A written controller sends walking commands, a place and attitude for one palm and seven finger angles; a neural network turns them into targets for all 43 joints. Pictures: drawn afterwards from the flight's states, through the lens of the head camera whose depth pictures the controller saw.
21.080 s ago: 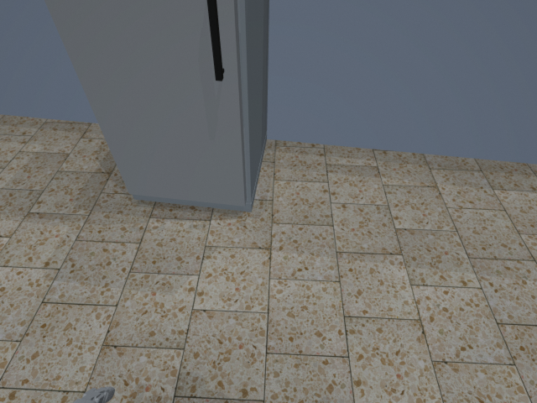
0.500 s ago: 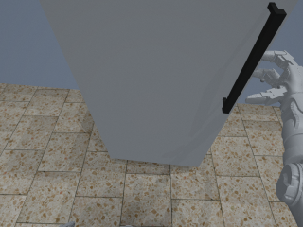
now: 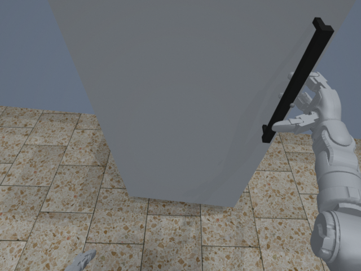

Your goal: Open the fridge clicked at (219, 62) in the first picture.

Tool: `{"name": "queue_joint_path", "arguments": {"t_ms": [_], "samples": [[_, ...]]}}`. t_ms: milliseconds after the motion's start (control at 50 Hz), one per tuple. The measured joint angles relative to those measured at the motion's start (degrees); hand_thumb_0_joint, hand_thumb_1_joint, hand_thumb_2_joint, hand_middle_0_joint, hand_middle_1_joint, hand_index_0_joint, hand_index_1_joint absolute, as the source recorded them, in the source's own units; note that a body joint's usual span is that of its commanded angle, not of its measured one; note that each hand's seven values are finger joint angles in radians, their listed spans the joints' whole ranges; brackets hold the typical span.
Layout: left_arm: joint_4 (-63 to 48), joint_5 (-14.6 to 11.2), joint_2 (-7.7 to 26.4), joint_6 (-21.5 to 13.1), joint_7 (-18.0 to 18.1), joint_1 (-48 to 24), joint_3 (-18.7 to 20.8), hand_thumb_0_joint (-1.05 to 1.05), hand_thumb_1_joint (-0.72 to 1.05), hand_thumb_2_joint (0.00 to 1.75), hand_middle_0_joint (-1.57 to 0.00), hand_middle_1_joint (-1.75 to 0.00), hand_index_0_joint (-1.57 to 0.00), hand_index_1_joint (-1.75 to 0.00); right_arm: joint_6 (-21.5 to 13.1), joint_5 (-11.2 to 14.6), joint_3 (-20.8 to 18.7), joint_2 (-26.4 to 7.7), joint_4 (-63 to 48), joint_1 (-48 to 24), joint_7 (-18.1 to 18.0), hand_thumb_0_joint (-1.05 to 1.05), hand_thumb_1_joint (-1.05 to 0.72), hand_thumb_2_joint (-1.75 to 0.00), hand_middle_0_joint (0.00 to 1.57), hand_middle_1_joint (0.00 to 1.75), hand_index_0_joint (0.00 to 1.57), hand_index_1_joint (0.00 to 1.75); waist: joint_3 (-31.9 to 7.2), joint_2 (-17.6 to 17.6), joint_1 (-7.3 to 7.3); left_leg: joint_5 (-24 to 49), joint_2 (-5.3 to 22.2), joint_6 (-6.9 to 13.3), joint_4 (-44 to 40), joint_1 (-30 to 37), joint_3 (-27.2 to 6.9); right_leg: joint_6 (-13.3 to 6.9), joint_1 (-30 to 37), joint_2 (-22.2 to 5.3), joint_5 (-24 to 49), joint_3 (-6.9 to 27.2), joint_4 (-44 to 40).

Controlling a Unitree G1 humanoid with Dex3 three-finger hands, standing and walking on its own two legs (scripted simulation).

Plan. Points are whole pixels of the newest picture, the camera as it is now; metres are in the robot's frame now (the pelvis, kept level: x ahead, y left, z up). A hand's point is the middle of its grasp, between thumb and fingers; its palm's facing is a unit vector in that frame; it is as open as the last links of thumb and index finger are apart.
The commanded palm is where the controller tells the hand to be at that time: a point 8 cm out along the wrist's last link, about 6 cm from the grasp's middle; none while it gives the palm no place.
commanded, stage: slide the fingers in behind the handle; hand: right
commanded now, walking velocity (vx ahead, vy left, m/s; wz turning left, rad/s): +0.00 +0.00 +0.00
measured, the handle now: (286, 92) +0.50 -0.18 +0.14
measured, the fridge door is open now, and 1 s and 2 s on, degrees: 0 0 0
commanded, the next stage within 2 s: grip the handle and tug to test in 1.04 s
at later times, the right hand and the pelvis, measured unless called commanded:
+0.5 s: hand (281, 103) +0.45 -0.16 +0.15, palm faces +0.02 +1.00 +0.01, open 14.0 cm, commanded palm +0.43 -0.21 +0.15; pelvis -0.01 +0.02 +0.00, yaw +0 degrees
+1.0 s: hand (279, 104) +0.45 -0.16 +0.15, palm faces +0.01 +1.00 +0.00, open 13.9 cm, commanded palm +0.43 -0.21 +0.15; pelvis -0.01 +0.01 +0.00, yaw +0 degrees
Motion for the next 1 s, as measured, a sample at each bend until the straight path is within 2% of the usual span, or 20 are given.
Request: {"name": "queue_joint_path", "arguments": {"t_ms": [120, 440, 620, 1000], "samples": [[0.2, 0.0, 0.1, 0.0, 0.1, 0.1, 0.3, 0.01, 0.9, 0.9, -0.2, -0.3, -0.21, -0.3, -0.8, 0.2, 0.8, 0.7, -1.3, 0.6, -0.6, -0.02, 0.5, -0.3, 0.3, 1.21, 0.3, 1.2, 0.2, -0.1, -0.21, 0.1, -0.2, 0.3, -0.2, 0.2, 0.1, 0.3, 0.2, -0.2, 0.2, 0.1, -0.2], [1.3, -0.2, 0.4, 0.3, 0.2, 1.0, 0.4, 0.01, 0.91, 0.9, -0.2, -0.3, -0.21, -0.3, -1.6, 0.2, 1.0, 1.0, 1.1, -0.6, -1.5, -0.02, 0.5, -0.3, 0.3, 1.2, 0.3, 1.21, 0.4, -0.2, 0.37, 0.3, -0.6, 1.0, 0.1, 0.1, 0.3, 0.9, 0.3, -0.6, 0.6, 0.3, -0.3], [1.3, -0.3, 0.6, -0.3, 0.5, 0.8, 0.5, 0.01, 0.91, 0.9, -0.2, -0.3, -0.2, -0.3, -2.3, -0.2, 0.9, -0.1, 4.5, -3.3, -2.3, -0.02, 0.5, -0.3, 0.3, 1.2, 0.31, 1.21, 1.2, -0.2, 0.68, 0.6, -0.6, 1.3, 0.4, -1.0, 0.6, 1.1, -1.0, -0.7, 0.9, 0.6, 0.3], [1.8, -0.1, 0.4, -1.0, 0.4, 1.0, 0.3, 0.01, 0.91, 0.9, -0.2, -0.3, -0.21, -0.3, -4.3, -0.2, 0.7, 0.3, 6.1, -3.3, -1.4, -0.02, 0.5, -0.3, 0.3, 1.21, 0.31, 1.22, 0.7, -0.1, 0.75, 0.4, -0.5, 1.0, 0.7, -1.1, 0.3, 0.9, -1.0, -0.5, 0.6, 0.3, 0.5]]}}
